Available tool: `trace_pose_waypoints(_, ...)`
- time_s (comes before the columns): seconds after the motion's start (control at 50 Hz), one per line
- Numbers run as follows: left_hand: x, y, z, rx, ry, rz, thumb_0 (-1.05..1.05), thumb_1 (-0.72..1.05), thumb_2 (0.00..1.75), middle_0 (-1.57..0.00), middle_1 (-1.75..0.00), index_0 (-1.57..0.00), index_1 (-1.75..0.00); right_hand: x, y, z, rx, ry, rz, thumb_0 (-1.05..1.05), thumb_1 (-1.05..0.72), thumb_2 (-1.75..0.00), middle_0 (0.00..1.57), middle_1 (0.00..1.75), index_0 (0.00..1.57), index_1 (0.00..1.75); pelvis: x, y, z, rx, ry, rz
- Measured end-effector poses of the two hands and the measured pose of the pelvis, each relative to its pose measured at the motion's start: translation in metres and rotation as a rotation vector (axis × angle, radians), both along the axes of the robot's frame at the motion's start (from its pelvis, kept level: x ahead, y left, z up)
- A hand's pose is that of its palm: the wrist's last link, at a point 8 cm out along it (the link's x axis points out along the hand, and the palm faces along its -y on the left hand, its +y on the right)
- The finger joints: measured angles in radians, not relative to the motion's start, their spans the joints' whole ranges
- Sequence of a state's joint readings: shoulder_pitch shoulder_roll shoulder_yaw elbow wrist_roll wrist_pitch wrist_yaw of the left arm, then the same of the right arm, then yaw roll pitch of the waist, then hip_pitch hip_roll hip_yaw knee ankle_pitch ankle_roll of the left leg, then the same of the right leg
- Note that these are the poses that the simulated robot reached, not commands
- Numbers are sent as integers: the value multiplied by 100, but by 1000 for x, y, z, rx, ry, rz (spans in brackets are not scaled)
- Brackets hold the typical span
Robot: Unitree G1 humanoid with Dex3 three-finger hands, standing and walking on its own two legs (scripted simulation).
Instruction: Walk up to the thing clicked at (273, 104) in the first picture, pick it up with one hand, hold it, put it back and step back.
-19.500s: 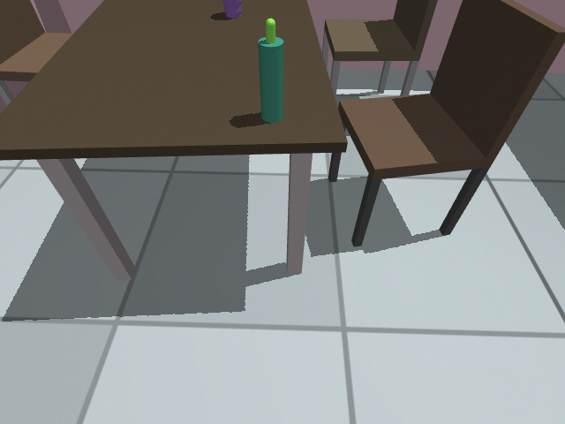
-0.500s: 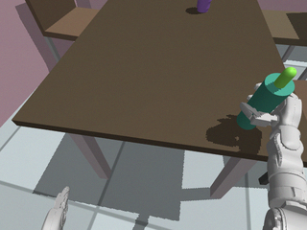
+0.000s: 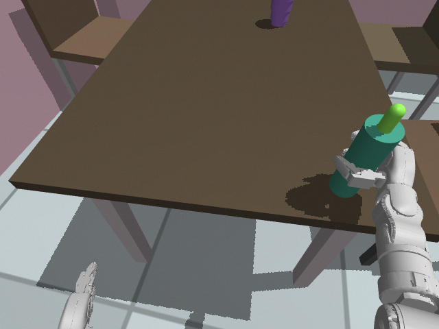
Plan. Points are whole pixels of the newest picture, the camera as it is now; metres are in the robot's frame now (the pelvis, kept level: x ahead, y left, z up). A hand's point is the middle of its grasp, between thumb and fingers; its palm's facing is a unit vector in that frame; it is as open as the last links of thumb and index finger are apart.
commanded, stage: settle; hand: right
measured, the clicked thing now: (365, 154) +0.41 -0.22 +0.12
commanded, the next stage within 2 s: lift in 0.56 s
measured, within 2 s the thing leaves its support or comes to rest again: leaves its support in 0.10 s
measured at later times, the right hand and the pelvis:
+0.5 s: hand (372, 157) +0.40 -0.22 +0.13, palm faces +0.27 +0.96 -0.02, open 8.1 cm; pelvis -0.02 +0.00 +0.01, yaw -1 degrees
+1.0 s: hand (367, 150) +0.39 -0.20 +0.15, palm faces +0.24 +0.97 -0.03, open 8.1 cm; pelvis -0.02 +0.01 +0.01, yaw -1 degrees
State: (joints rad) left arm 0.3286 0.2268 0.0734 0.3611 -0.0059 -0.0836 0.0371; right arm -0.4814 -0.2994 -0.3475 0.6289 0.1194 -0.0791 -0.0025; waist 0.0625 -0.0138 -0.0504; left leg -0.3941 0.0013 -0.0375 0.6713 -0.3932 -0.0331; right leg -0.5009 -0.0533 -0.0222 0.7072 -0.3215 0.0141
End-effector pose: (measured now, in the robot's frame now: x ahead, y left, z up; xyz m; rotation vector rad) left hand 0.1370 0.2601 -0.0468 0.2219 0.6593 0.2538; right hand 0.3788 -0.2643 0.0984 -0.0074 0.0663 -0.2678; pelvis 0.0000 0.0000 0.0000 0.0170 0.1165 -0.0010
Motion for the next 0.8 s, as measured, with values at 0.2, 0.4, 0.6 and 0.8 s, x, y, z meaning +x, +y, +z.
trace_pose_waypoints(0.2, 2, 2, 8, 32, -44, 1, -1, -58, 9, -7, -5, -6, -8, -12, -5, 8, -6, 3, -23, -2, 15, -102, 69, 107, 84, 115, -4, 1, 3, -3, -30, -6)
trace_pose_waypoints(0.4, -2, -5, 7, 25, -56, -9, -1, -58, 9, -7, -5, -5, -8, -17, -6, 23, -14, -4, -9, -2, 18, -106, 69, 110, 83, 119, -13, 1, 5, 0, -45, -12)
trace_pose_waypoints(0.6, -14, 3, 8, 34, -73, 10, -1, -59, 9, -7, -5, -5, -8, -16, -5, 38, 0, -12, -10, -2, 19, -108, 69, 111, 83, 119, -20, 2, 6, -4, -58, -13)
trace_pose_waypoints(0.8, -18, 7, 8, 35, -80, 11, -1, -58, 8, -7, -5, -5, -7, -14, 2, 40, -3, 0, 8, -2, 19, -108, 70, 109, 84, 118, -23, 4, 7, -6, -55, -8)
